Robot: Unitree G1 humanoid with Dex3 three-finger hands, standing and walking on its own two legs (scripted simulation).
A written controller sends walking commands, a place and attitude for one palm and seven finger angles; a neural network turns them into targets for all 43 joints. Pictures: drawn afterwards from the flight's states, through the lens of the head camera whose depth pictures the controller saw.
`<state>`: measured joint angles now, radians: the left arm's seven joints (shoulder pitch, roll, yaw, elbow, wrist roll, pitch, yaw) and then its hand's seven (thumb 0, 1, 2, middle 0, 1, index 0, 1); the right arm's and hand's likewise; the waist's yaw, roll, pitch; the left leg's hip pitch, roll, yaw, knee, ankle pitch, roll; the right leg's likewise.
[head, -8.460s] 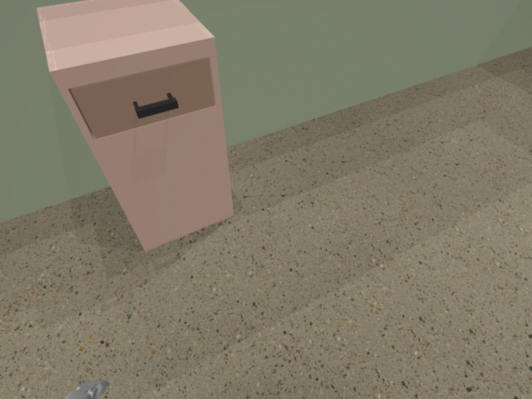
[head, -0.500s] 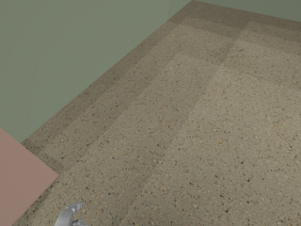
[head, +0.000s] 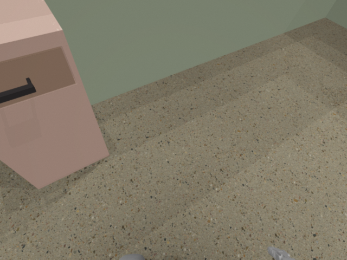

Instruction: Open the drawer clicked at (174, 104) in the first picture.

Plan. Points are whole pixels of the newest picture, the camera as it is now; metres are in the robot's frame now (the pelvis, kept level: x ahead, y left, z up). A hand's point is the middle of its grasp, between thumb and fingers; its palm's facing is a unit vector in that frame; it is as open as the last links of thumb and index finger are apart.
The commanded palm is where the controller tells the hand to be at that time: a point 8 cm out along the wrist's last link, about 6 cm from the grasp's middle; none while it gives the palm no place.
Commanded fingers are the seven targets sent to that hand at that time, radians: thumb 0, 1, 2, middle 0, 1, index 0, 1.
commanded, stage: turn to face it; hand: left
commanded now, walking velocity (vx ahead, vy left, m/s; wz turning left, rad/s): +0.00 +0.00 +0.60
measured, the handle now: (13, 89) +0.57 +0.58 -0.05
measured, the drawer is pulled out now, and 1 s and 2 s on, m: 0.00 0.00 0.00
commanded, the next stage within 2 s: take the last steps up to it in 0.90 s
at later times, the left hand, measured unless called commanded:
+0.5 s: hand out of the picture +0.09 +0.21 -0.12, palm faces +0.25 -0.93 -0.27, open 7.4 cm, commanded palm none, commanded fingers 0.00 0.90 0.90 -0.20 -0.30 -0.20 -0.30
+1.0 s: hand out of the picture -0.14 +0.15 -0.16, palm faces +0.57 -0.79 -0.24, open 7.4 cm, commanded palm none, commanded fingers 0.00 0.90 0.90 -0.20 -0.30 -0.20 -0.30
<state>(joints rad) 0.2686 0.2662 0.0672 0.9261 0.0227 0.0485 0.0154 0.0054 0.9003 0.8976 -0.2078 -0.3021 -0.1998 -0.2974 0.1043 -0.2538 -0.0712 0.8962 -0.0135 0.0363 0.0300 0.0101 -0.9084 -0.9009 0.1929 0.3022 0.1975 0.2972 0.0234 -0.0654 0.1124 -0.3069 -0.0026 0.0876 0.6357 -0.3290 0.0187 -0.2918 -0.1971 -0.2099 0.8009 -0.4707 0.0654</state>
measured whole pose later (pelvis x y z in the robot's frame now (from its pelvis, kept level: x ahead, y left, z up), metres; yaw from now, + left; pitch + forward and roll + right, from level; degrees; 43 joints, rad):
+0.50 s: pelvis +0.00 -0.02 +0.02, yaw +16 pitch +0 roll +0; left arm 0.10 0.22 0.05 0.84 0.01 0.04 0.02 0.01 0.90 0.90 -0.20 -0.30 -0.20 -0.30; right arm 0.27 -0.22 -0.07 0.93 -0.02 0.05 0.01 0.01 -0.90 -0.90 0.20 0.30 0.20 0.30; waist -0.06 0.03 0.05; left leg -0.30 -0.10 -0.18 0.51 -0.20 0.02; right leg -0.33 -0.01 0.01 0.68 -0.39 0.08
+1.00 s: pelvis -0.04 -0.02 +0.01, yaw +33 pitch -1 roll +0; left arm 0.30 0.21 0.05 0.96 0.03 0.02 0.02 0.00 0.90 0.90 -0.21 -0.30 -0.20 -0.30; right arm 0.16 -0.25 -0.07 0.95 -0.01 0.05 0.01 0.01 -0.91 -0.90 0.19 0.30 0.20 0.30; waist 0.03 -0.01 0.07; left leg -0.24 0.02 0.04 0.60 -0.33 -0.05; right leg -0.26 -0.16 -0.22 0.59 -0.29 0.04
